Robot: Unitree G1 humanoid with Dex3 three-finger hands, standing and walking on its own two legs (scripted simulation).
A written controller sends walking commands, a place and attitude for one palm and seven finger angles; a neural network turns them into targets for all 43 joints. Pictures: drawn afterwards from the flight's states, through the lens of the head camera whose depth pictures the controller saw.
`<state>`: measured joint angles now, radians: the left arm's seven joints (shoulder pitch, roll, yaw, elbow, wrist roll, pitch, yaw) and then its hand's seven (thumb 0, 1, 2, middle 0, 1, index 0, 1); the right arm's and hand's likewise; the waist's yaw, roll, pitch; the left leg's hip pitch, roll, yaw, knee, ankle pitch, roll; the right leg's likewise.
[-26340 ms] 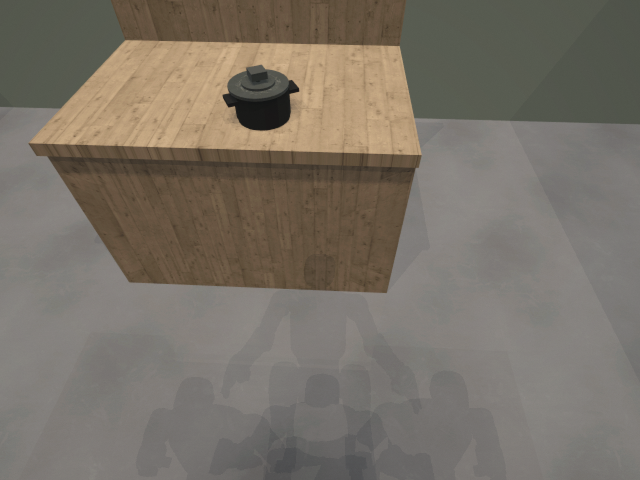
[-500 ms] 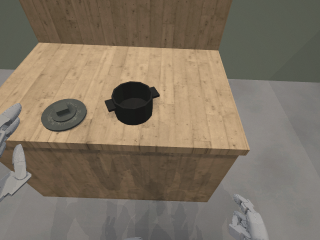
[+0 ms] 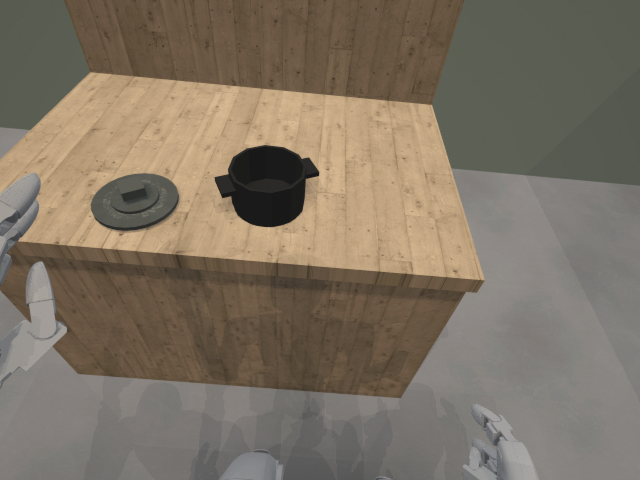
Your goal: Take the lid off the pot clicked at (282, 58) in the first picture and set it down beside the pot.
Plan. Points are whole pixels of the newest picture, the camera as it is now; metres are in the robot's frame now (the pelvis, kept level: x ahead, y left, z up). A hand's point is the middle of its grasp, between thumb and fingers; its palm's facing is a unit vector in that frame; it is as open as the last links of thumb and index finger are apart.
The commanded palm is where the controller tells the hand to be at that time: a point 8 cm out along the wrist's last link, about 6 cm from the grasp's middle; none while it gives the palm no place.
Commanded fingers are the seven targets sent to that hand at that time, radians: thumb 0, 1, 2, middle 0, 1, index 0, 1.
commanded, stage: step back with the hand held close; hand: left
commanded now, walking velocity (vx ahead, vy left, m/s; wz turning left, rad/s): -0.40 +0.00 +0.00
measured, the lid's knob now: (131, 188) +0.61 +0.39 -0.03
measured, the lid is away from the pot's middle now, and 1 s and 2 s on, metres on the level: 0.26 0.26 0.26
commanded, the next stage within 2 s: stop stepping back and stand still in 0.30 s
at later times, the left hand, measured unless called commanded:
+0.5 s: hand (25, 454) +0.11 +0.21 +0.18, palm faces +0.21 -0.84 -0.49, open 7.4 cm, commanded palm +0.02 +0.28 +0.21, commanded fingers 0.00 0.90 0.90 -0.20 -0.30 -0.20 -0.30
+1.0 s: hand out of the picture -0.02 +0.28 +0.18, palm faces +0.27 -0.83 -0.49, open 7.4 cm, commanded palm -0.08 +0.32 +0.21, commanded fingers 0.00 0.90 0.90 -0.20 -0.30 -0.20 -0.30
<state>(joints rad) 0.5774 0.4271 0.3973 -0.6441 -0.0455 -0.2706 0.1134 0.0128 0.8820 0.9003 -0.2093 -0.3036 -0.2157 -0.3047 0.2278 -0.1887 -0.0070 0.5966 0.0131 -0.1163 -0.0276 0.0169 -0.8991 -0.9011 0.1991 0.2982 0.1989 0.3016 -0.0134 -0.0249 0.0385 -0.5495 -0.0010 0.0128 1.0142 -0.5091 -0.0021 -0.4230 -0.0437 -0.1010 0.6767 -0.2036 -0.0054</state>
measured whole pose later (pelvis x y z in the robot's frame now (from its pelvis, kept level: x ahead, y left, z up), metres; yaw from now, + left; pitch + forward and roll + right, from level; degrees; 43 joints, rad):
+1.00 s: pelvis -0.21 +0.04 +0.00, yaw +0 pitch -1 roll -4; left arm 0.64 0.48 0.45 -0.63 -0.05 -0.27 0.07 0.01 0.88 0.90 -0.21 -0.30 -0.21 -0.30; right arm 0.26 -0.17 -0.01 0.58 0.05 -0.03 0.01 0.02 -0.90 -0.90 0.20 0.30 0.20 0.30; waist -0.05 -0.02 0.02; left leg -0.41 -0.02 -0.03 1.04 -0.49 0.05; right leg -0.37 0.04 -0.07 0.72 -0.33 -0.02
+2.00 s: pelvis -0.16 +0.02 +0.02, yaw +3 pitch +0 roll -2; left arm 0.24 0.16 0.04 1.00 0.01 0.00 0.04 0.00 0.91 0.90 -0.19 -0.30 -0.20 -0.30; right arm 0.33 -0.13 -0.04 1.02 -0.02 0.01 -0.04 0.03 -0.94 -0.90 0.20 0.30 0.20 0.30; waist -0.03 0.02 0.01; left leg -0.29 0.02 0.01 0.59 -0.30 0.03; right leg -0.18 0.03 -0.05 0.49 -0.32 0.00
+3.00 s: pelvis -0.14 +0.00 +0.03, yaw +2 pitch -1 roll +0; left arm 0.31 0.12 0.01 1.12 0.01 -0.01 0.05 0.01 0.91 0.90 -0.20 -0.30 -0.20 -0.30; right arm 0.32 -0.10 -0.02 1.13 0.00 0.01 -0.04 0.01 -0.91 -0.90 0.19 0.30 0.19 0.30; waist -0.02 -0.01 0.04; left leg -0.18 0.02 0.03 0.48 -0.29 0.00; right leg -0.09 0.03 -0.04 0.42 -0.32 -0.04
